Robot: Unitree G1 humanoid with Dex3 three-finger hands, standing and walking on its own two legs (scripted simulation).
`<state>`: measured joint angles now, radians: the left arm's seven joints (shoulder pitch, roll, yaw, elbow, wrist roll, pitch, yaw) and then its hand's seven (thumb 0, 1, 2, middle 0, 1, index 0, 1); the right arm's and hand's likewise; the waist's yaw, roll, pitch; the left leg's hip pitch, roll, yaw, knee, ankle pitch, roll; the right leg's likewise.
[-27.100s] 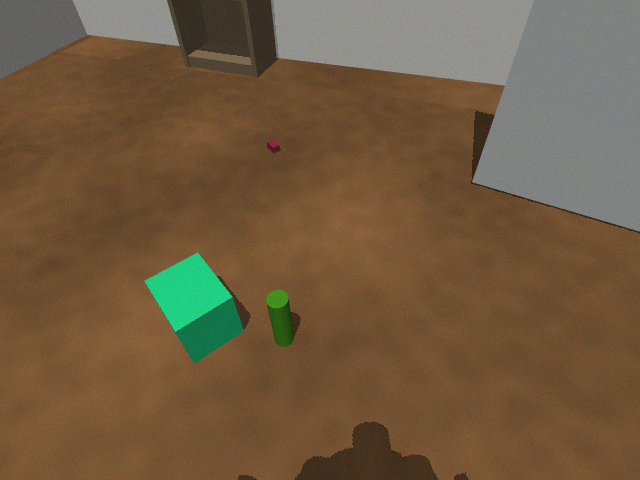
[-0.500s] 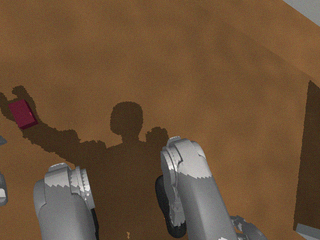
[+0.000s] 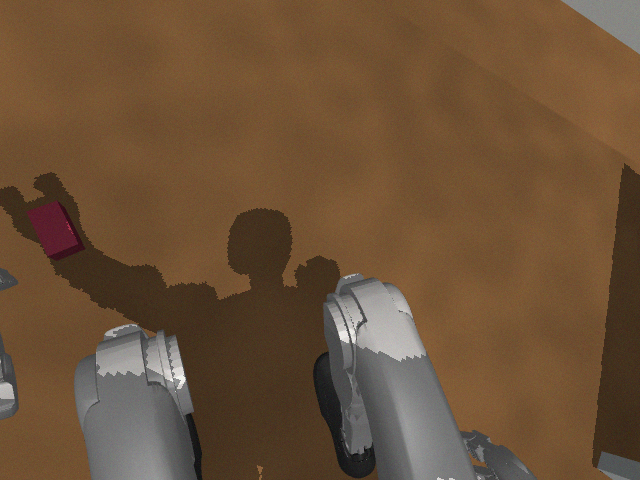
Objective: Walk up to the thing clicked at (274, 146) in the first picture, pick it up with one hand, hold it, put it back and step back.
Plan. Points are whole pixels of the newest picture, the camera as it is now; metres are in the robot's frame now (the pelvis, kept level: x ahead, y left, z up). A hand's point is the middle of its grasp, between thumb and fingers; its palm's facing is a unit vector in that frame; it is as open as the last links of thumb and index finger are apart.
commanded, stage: rise first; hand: left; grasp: from above
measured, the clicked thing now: (56, 231) +0.48 +0.30 -0.30
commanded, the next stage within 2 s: approach in 0.26 s
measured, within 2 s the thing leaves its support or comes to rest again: neither
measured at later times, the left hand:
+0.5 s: hand out of the picture +0.45 +0.34 -0.17, palm faces -0.40 -0.15 -0.90, open 14.4 cm
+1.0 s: hand (26, 199) +0.49 +0.29 -0.17, palm faces -0.42 -0.15 -0.90, open 14.4 cm
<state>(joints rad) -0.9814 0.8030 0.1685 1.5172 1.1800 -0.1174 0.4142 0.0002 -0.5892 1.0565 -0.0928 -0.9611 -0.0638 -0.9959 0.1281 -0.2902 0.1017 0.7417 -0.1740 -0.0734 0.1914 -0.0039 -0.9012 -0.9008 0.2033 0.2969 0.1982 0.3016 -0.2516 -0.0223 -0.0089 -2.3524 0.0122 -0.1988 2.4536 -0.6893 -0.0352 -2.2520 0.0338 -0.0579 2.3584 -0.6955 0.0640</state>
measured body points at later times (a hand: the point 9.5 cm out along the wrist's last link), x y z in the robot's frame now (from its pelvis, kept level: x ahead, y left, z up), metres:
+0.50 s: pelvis +0.00 +0.00 +0.01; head +0.24 +0.09 +0.38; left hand +0.46 +0.34 -0.12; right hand +0.06 -0.27 -0.09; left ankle +0.07 +0.14 -0.29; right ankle +0.10 -0.13 -0.28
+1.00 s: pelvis +0.00 +0.00 +0.00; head +0.26 +0.06 +0.37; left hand +0.51 +0.29 -0.12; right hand +0.00 -0.27 -0.09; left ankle +0.07 +0.14 -0.29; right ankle +0.10 -0.13 -0.28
